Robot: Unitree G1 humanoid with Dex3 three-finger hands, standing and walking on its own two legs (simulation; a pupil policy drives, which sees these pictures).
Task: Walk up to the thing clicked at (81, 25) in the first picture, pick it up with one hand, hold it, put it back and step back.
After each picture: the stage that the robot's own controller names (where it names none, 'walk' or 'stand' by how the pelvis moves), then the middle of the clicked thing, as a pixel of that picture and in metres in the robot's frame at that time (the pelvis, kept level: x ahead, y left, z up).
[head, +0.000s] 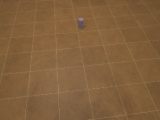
stand; (81, 23) +1.67 +0.02 -0.72
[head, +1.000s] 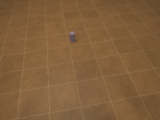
walk; (72, 36) +1.55 +0.24 -0.72
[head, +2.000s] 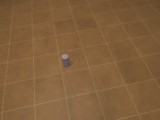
walk; (65, 60) +1.00 +0.25 -0.72
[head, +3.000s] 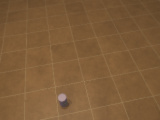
walk; (63, 100) +0.59 +0.21 -0.72
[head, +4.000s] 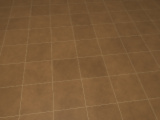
stand; out of the picture +0.37 +0.17 -0.71
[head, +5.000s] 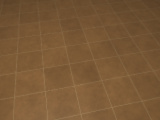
stand; out of the picture +0.32 +0.19 -0.72
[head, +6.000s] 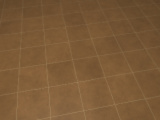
stand; out of the picture +0.32 +0.18 -0.73
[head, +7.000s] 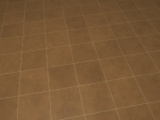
stand; out of the picture +0.30 +0.18 -0.73
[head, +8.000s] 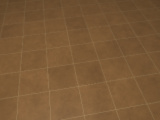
stand; out of the picture +0.30 +0.18 -0.73
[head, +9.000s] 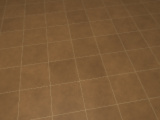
go down; out of the picture +0.31 +0.17 -0.72
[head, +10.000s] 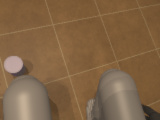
go down; (15, 66) +0.38 +0.22 -0.30
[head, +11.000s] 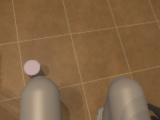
close in; (33, 70) +0.39 +0.21 -0.31
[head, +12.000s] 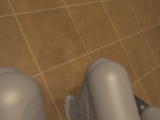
close in; out of the picture +0.37 +0.25 -0.22
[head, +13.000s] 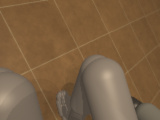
close; out of the picture +0.37 +0.26 -0.21
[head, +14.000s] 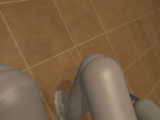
lift; out of the picture +0.36 +0.26 -0.22
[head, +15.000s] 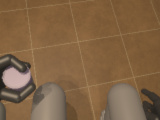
lift; (20, 81) +0.30 +0.21 -0.04
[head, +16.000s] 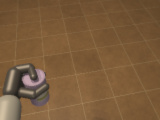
hold; (37, 88) +0.32 +0.16 +0.01
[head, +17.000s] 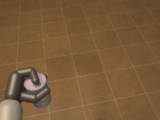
hold; (38, 91) +0.31 +0.16 +0.00
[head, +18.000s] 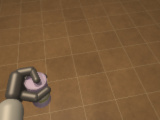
crouch; (38, 90) +0.31 +0.17 +0.00
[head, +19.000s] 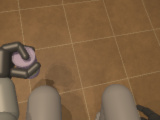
crouch; (27, 64) +0.38 +0.19 -0.10
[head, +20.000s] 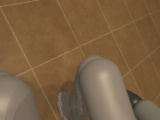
lower; out of the picture +0.38 +0.27 -0.22
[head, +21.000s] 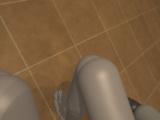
lower; out of the picture +0.38 +0.28 -0.22
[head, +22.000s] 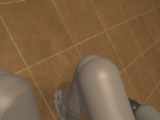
lower; out of the picture +0.38 +0.28 -0.22
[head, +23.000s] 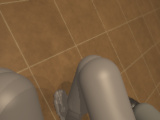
lower; out of the picture +0.38 +0.27 -0.22
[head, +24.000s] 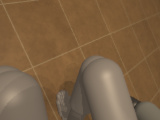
loosen; out of the picture +0.37 +0.26 -0.22
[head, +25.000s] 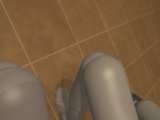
withdraw; out of the picture +0.36 +0.25 -0.21
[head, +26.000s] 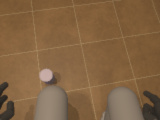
walk; (47, 77) +0.39 +0.20 -0.42
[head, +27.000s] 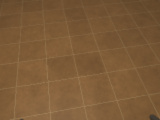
stand; out of the picture +0.33 +0.17 -0.66
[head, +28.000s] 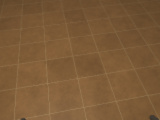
stand; out of the picture +0.33 +0.18 -0.67
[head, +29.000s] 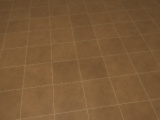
stand; out of the picture +0.34 +0.17 -0.71
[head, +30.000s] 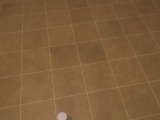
walk; (62, 118) +0.37 +0.15 -0.70
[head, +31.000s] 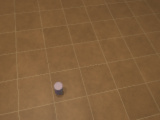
walk; (58, 88) +0.57 +0.15 -0.71
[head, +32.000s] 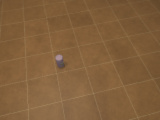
walk; (59, 61) +0.90 +0.27 -0.69
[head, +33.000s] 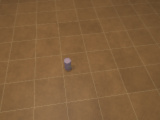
stand; (67, 64) +0.96 +0.17 -0.72
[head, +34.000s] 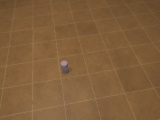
stand; (64, 66) +0.96 +0.20 -0.73
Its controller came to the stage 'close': yes
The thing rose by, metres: 0.70
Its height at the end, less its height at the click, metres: +0.00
